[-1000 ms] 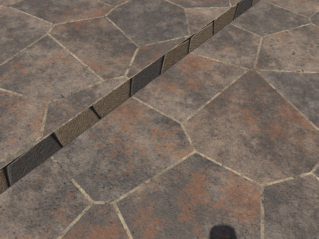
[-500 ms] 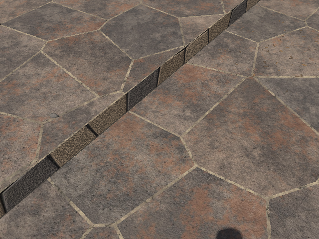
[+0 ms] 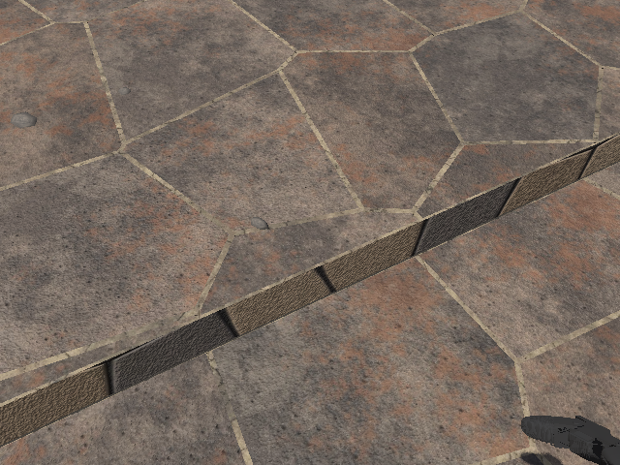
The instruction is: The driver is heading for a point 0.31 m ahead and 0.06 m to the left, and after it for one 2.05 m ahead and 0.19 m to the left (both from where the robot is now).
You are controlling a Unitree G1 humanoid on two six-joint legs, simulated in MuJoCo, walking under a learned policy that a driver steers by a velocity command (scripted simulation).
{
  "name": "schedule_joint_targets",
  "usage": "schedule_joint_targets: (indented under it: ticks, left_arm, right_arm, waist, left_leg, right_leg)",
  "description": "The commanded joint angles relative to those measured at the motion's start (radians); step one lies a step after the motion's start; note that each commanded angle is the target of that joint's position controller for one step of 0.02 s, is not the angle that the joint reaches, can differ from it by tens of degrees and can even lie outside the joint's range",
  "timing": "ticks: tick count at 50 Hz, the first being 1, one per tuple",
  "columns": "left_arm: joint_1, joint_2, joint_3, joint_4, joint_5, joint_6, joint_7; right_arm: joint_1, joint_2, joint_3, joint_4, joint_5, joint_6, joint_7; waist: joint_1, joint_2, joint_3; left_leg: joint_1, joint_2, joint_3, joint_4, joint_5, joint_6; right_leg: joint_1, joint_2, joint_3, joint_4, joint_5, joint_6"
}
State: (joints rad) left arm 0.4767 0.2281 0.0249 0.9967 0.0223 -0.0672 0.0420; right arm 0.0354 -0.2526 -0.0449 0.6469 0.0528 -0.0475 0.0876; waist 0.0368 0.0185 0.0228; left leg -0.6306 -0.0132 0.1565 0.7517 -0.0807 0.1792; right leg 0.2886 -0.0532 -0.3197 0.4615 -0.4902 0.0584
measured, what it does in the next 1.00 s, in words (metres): walks ahead, turning left: right foot, then left foot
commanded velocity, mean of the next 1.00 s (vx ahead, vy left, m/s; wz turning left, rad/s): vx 0.30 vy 0.00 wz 0.40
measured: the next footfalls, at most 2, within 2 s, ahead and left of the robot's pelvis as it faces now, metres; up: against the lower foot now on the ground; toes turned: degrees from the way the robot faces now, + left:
right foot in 0.40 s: +0.57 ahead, -0.01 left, +0.00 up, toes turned +24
left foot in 0.74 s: +0.41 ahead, +0.17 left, +0.00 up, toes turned +21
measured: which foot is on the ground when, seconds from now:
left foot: down 0.00-0.42, up 0.44-0.72, down 0.74-1.00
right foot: up 0.00-0.38, down 0.40-1.00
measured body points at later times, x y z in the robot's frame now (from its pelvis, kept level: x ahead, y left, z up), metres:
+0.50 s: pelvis +0.35 +0.00 +0.02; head +0.40 +0.03 +0.46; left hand +0.48 +0.30 -0.06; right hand +0.54 -0.23 -0.09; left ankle +0.18 +0.07 -0.60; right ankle +0.53 -0.03 -0.69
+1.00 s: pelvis +0.44 +0.04 +0.04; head +0.44 +0.05 +0.49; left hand +0.46 +0.32 -0.08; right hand +0.64 -0.13 -0.08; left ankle +0.38 +0.15 -0.69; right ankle +0.54 -0.03 -0.69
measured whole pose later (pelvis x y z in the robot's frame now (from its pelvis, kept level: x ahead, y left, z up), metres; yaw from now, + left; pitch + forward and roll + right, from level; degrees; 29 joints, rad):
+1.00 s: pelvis +0.44 +0.04 +0.04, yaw +23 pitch +0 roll +0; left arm 0.19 0.22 0.02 0.76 0.02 -0.03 0.00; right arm 0.23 -0.20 -0.01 0.79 -0.02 -0.02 -0.03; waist 0.01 -0.01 0.00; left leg -0.24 -0.01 -0.05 0.58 -0.33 0.00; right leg -0.34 0.03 0.00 0.53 -0.18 -0.02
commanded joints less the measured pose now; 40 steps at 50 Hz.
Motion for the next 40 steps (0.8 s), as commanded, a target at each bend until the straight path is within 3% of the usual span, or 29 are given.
schedule_joint_targets:
  ticks: [1,2,3,4,5,7,8,9,11,13,14,16,18,19,20,21,22,23,24,25,27,29,31,33,36,37,38,39,40]
  left_arm:
    - [-0.228,0.115,0.023,-0.178,0.005,-0.041,-0.018]
    - [-0.131,0.015,-0.011,-0.279,-0.041,-0.104,-0.039]
    - [-0.279,0.127,0.006,-0.328,-0.054,-0.15,-0.049]
    - [-0.325,0.144,0.013,-0.359,-0.08,-0.16,-0.049]
    - [-0.305,0.138,0.014,-0.345,-0.062,-0.153,-0.042]
    - [-0.218,0.164,0.031,-0.327,-0.027,-0.108,-0.04]
    - [-0.214,0.186,0.041,-0.334,-0.016,-0.089,-0.037]
    - [-0.261,0.189,0.043,-0.361,-0.001,-0.078,-0.034]
    - [-0.384,0.118,0.026,-0.414,0.023,-0.07,-0.029]
    - [-0.444,0.057,0.011,-0.431,0.009,-0.067,-0.034]
    - [-0.485,0.056,0.013,-0.449,-0.007,-0.065,-0.038]
    - [-0.554,0.083,0.024,-0.487,-0.017,-0.059,-0.039]
    - [-0.524,0.138,0.046,-0.486,-0.007,-0.066,-0.041]
    - [-0.43,0.158,0.058,-0.456,0.0,-0.075,-0.04]
    - [-0.291,0.174,0.066,-0.422,0.012,-0.085,-0.039]
    - [-0.19,0.214,0.062,-0.406,0.035,-0.088,-0.04]
    - [-0.174,0.204,0.055,-0.383,0.043,-0.082,-0.051]
    - [-0.249,0.18,0.057,-0.423,0.02,-0.065,-0.053]
    - [-0.318,0.132,0.04,-0.448,0.008,-0.044,-0.047]
    - [-0.37,0.094,0.016,-0.443,0.006,-0.023,-0.042]
    - [-0.419,0.1,0.007,-0.413,0.01,-0.001,-0.042]
    - [-0.408,0.108,0.016,-0.389,0.01,0.004,-0.049]
    - [-0.373,0.12,0.025,-0.367,0.005,0.007,-0.049]
    - [-0.354,0.132,0.03,-0.359,-0.003,0.018,-0.047]
    - [-0.365,0.124,0.023,-0.352,-0.012,0.038,-0.04]
    - [-0.336,0.101,0.014,-0.338,-0.008,0.037,-0.039]
    - [-0.317,0.086,0.007,-0.33,0.0,0.031,-0.042]
    - [-0.302,0.102,0.017,-0.338,-0.002,0.028,-0.043]
    - [-0.329,0.105,0.018,-0.336,0.006,0.024,-0.04]
  right_arm:
    - [0.53,-0.27,-0.114,0.129,-0.006,0.038,-0.048]
    - [0.427,-0.267,-0.089,0.054,-0.048,0.009,-0.047]
    - [0.458,-0.187,-0.081,0.058,-0.053,-0.012,-0.047]
    - [0.448,-0.155,-0.071,0.067,-0.059,-0.036,-0.041]
    - [0.34,-0.146,-0.064,0.048,-0.054,-0.049,-0.034]
    - [0.199,-0.155,-0.06,0.001,-0.06,-0.054,-0.045]
    - [0.171,-0.154,-0.059,-0.009,-0.046,-0.05,-0.055]
    - [0.159,-0.153,-0.057,-0.015,-0.034,-0.047,-0.068]
    - [0.181,-0.178,-0.064,0.001,-0.028,-0.032,-0.103]
    - [0.298,-0.173,-0.068,0.046,-0.026,-0.005,-0.122]
    - [0.351,-0.167,-0.067,0.067,-0.023,0.005,-0.126]
    - [0.386,-0.139,-0.062,0.091,-0.023,0.014,-0.131]
    - [0.361,-0.118,-0.064,0.082,-0.035,0.014,-0.141]
    - [0.32,-0.115,-0.065,0.063,-0.039,0.012,-0.144]
    - [0.273,-0.097,-0.055,0.038,-0.044,0.01,-0.139]
    - [0.336,-0.019,-0.027,0.011,-0.068,0.011,-0.129]
    - [0.567,-0.044,-0.011,0.035,-0.04,0.01,-0.109]
    - [0.569,-0.155,-0.026,0.081,-0.036,0.028,-0.101]
    - [0.411,-0.198,-0.038,0.054,-0.034,0.049,-0.101]
    - [0.308,-0.186,-0.038,0.032,-0.043,0.065,-0.111]
    - [0.273,-0.13,-0.025,0.014,-0.05,0.085,-0.119]
    - [0.297,-0.066,-0.006,0.028,-0.059,0.074,-0.128]
    - [0.268,-0.046,0.006,0.028,-0.071,0.063,-0.134]
    - [0.259,-0.075,0.0,0.04,-0.064,0.069,-0.134]
    - [0.237,-0.084,-0.008,0.053,-0.07,0.077,-0.123]
    - [0.211,-0.09,-0.008,0.042,-0.083,0.075,-0.122]
    - [0.2,-0.111,-0.008,0.026,-0.094,0.071,-0.125]
    - [0.188,-0.151,-0.022,0.042,-0.09,0.069,-0.124]
    - [0.172,-0.099,-0.01,0.043,-0.086,0.058,-0.12]
  waist:
    - [-0.273,0.146,-0.088]
    - [-0.103,0.317,-0.252]
    - [-0.192,0.156,-0.24]
    - [-0.141,0.03,-0.12]
    - [-0.058,-0.12,-0.034]
    - [0.048,-0.1,0.024]
    - [0.065,-0.098,0.04]
    - [0.061,-0.101,0.059]
    - [0.027,-0.065,0.065]
    - [-0.056,-0.01,-0.027]
    - [-0.093,0.02,-0.053]
    - [-0.121,0.083,-0.053]
    - [-0.094,0.116,-0.081]
    - [-0.041,0.122,-0.126]
    - [0.033,0.115,-0.209]
    - [0.021,-0.098,-0.366]
    - [-0.069,-0.35,-0.548]
    - [-0.041,-0.184,-0.575]
    - [-0.013,-0.08,-0.437]
    - [-0.026,0.006,-0.29]
    - [-0.082,-0.045,-0.123]
    - [-0.086,-0.109,-0.109]
    - [-0.066,-0.132,-0.168]
    - [-0.057,-0.138,-0.207]
    - [-0.073,-0.148,-0.129]
    - [-0.071,-0.136,-0.1]
    - [-0.064,-0.095,-0.088]
    - [-0.027,0.02,-0.046]
    - [-0.033,0.038,-0.032]
  left_leg:
    - [0.902,0.062,-0.322,-0.086,-0.161,0.1]
    - [1.094,0.236,-0.914,-0.292,-0.442,0.31]
    - [1.047,0.261,-1.043,-0.501,-0.618,0.273]
    - [0.898,0.255,-0.994,-0.552,-0.589,0.23]
    - [0.691,0.229,-0.897,-0.55,-0.399,0.199]
    - [0.427,0.145,-0.706,-0.537,-0.002,0.178]
    - [0.342,0.117,-0.614,-0.533,0.163,0.16]
    - [0.237,0.068,-0.515,-0.529,0.29,0.132]
    - [0.1,-0.034,-0.366,-0.451,0.514,0.071]
    - [0.117,-0.08,-0.317,-0.39,0.427,-0.019]
    - [0.158,-0.067,-0.344,-0.381,0.335,-0.042]
    - [0.272,-0.04,-0.408,-0.33,0.226,-0.057]
    - [0.416,-0.001,-0.469,-0.211,0.252,-0.07]
    - [0.459,-0.005,-0.469,-0.107,0.334,-0.088]
    - [0.46,-0.034,-0.429,0.073,0.336,-0.125]
    - [0.258,-0.113,-0.373,0.432,-0.276,-0.174]
    - [0.064,-0.173,-0.423,0.702,-0.681,-0.206]
    - [0.031,-0.086,-0.462,0.806,-0.578,-0.224]
    - [0.001,-0.05,-0.388,0.794,-0.497,-0.241]
    - [-0.001,-0.022,-0.331,0.715,-0.434,-0.248]
    - [0.122,0.023,-0.274,0.489,-0.383,-0.241]
    - [0.253,0.011,-0.204,0.264,-0.425,-0.243]
    - [0.294,0.027,-0.208,0.115,-0.393,-0.242]
    - [0.343,0.034,-0.218,0.013,-0.288,-0.229]
    - [0.468,0.014,-0.186,-0.192,-0.142,-0.175]
    - [0.499,0.032,-0.207,-0.239,-0.134,-0.151]
    - [0.525,0.102,-0.278,-0.272,-0.144,-0.119]
    - [0.386,0.114,-0.314,-0.294,-0.327,-0.084]
    - [0.293,0.103,-0.313,-0.339,-0.413,-0.086]
  right_leg:
    - [-0.795,0.014,0.126,0.989,0.177,-0.086]
    - [-1.137,0.127,0.377,1.242,-0.089,-0.092]
    - [-1.221,0.08,0.485,1.189,0.039,-0.141]
    - [-1.213,0.048,0.474,1.092,0.118,-0.155]
    - [-1.124,0.009,0.477,0.998,0.17,-0.136]
    - [-0.963,-0.027,0.481,0.883,0.16,-0.064]
    - [-0.911,-0.044,0.457,0.787,0.151,-0.031]
    - [-0.841,-0.04,0.414,0.659,0.183,-0.009]
    - [-0.736,0.034,0.317,0.415,0.382,0.015]
    - [-0.605,0.114,0.268,0.189,0.637,0.017]
    - [-0.585,0.134,0.274,0.124,0.722,0.018]
    - [-0.629,0.132,0.319,0.033,0.756,0.004]
    - [-0.644,0.115,0.36,-0.024,0.739,-0.035]
    - [-0.569,0.11,0.349,-0.059,0.771,-0.058]
    - [-0.415,0.056,0.359,-0.08,0.892,-0.088]
    - [-0.097,-0.19,0.575,0.078,1.386,-0.186]
    - [0.128,-0.446,1.018,0.064,1.33,-0.43]
    - [0.067,-0.419,1.068,0.006,0.888,-0.436]
    - [-0.077,-0.335,0.933,-0.047,0.597,-0.385]
    - [-0.273,-0.261,0.827,-0.103,0.433,-0.33]
    - [-0.574,-0.138,0.678,-0.183,0.335,-0.255]
    - [-0.662,-0.065,0.537,-0.195,0.514,-0.244]
    - [-0.585,-0.098,0.541,-0.166,0.648,-0.279]
    - [-0.556,-0.132,0.573,-0.17,0.495,-0.288]
    - [-0.691,-0.1,0.563,-0.213,0.052,-0.224]
    - [-0.736,-0.079,0.55,-0.216,-0.046,-0.175]
    - [-0.776,-0.054,0.521,-0.182,-0.08,-0.127]
    - [-0.732,0.017,0.424,-0.141,-0.017,-0.088]
    - [-0.638,0.037,0.393,-0.076,0.088,-0.067]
